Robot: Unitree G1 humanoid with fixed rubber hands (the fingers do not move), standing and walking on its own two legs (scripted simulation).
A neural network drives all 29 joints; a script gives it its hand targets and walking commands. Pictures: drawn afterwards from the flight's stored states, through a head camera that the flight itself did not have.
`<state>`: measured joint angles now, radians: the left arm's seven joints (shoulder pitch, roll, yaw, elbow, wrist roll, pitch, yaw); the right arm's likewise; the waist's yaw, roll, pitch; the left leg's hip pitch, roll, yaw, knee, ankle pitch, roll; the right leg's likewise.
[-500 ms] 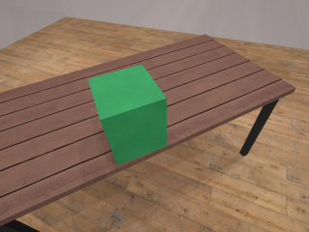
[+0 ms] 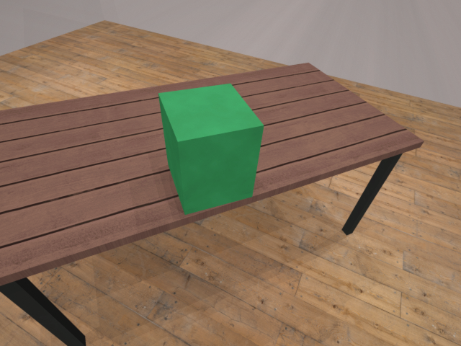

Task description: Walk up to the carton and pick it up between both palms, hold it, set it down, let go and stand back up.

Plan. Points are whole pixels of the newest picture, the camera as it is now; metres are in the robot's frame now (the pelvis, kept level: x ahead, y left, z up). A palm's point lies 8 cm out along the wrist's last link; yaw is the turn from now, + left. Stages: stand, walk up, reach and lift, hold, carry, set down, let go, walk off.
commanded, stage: walk up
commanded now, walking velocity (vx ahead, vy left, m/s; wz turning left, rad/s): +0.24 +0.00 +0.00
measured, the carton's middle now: (208, 148) +0.63 +0.03 -0.02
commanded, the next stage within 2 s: none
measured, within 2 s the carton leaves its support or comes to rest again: neither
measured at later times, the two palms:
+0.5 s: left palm out of the picture +0.06 +0.24 -0.17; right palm out of the picture -0.07 -0.18 -0.11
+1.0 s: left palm (154, 334) +0.20 +0.13 -0.11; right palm (372, 312) +0.24 -0.33 -0.16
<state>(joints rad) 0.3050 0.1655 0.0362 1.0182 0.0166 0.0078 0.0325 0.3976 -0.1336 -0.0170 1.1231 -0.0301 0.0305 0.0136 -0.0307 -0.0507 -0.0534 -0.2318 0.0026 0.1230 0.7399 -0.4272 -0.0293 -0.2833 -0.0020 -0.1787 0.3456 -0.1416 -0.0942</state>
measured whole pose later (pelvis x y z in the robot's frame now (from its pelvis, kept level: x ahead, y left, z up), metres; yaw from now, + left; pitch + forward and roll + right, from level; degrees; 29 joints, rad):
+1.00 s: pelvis +0.23 -0.10 +0.01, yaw -1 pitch -3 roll +5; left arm 0.35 0.13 0.01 1.09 -0.01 -0.05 0.02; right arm 0.26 -0.21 -0.06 1.06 -0.01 0.00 -0.01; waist -0.01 0.03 0.11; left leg -0.48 0.07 -0.02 1.05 -0.22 -0.04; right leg -0.10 -0.03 -0.15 0.36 -0.21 -0.07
